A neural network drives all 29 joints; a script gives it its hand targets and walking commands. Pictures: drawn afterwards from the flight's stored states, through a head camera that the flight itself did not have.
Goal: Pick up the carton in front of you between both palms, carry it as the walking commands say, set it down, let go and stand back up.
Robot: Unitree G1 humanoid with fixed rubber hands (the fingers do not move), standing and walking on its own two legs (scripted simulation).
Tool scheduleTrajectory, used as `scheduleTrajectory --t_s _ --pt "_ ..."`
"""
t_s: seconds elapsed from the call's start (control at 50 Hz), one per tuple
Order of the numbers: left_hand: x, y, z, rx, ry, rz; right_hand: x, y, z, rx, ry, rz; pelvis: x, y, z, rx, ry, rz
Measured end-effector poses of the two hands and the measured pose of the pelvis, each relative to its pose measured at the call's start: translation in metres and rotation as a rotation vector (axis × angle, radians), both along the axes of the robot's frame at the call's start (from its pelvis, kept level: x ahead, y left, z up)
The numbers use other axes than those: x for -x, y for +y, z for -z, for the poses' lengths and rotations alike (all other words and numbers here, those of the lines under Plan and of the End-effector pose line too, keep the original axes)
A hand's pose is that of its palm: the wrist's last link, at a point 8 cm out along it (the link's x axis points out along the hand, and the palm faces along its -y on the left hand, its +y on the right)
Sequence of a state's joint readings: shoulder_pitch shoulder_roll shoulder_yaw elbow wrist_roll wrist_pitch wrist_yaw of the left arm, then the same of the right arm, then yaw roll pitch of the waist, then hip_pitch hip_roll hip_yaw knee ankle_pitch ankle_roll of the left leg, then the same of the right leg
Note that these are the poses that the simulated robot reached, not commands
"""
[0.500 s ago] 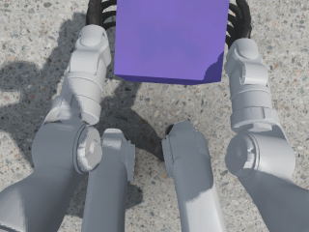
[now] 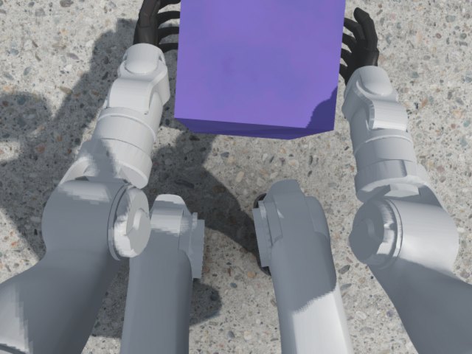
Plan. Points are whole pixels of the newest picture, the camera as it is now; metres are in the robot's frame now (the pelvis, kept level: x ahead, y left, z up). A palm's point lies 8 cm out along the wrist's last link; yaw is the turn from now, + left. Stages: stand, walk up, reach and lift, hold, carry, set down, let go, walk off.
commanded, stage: set down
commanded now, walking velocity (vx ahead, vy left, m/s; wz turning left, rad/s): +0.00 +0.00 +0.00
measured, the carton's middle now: (251, 73) +0.50 -0.08 -0.24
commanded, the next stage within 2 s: let go in 1.96 s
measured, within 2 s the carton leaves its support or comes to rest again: rests again in 0.14 s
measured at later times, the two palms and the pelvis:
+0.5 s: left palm (147, 47) +0.53 +0.07 -0.17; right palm (355, 71) +0.47 -0.23 -0.17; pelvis -0.01 +0.00 -0.01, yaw +0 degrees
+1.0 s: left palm (129, 50) +0.53 +0.10 -0.18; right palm (383, 70) +0.47 -0.28 -0.18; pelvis -0.01 -0.01 -0.02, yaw -1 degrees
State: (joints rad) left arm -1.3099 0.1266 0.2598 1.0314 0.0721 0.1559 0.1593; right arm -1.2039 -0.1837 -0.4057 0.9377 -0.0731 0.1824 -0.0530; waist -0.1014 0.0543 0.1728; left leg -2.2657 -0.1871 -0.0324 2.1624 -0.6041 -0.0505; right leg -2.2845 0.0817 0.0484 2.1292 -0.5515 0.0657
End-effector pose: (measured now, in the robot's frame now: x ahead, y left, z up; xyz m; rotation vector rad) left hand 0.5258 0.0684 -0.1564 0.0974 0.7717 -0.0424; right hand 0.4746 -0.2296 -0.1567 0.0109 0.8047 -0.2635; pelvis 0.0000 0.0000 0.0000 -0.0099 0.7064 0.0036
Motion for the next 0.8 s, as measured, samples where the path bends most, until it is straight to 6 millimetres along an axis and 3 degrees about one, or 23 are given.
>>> scheduleTrajectory --t_s 0.18,0.66,0.8 --pt "-0.003 0.003 0.009 -0.003 0.007 0.014 0.000 0.002 0.013 -0.006 0.016 -0.018 0.000 0.001 0.004 0.003 -0.022 -0.004" --pt "-0.006 0.006 0.014 0.018 -0.018 0.071 0.000 -0.002 0.019 -0.034 -0.017 -0.051 0.009 -0.001 0.013 0.004 -0.076 0.001" --pt "0.004 0.034 0.040 -0.033 0.005 0.019 0.013 -0.031 0.037 0.027 0.008 0.026 0.009 -0.003 0.013 -0.001 -0.086 0.007"
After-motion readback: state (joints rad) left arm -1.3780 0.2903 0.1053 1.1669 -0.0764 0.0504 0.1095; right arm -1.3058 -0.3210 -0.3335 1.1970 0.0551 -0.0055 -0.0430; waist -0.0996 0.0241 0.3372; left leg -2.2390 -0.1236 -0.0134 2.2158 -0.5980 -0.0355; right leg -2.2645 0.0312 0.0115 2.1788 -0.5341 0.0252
